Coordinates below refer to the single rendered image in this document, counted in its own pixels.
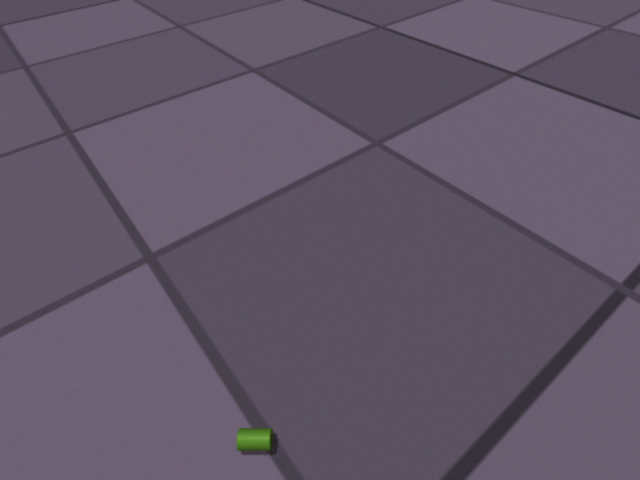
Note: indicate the can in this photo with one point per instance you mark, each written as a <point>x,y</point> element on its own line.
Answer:
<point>255,439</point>

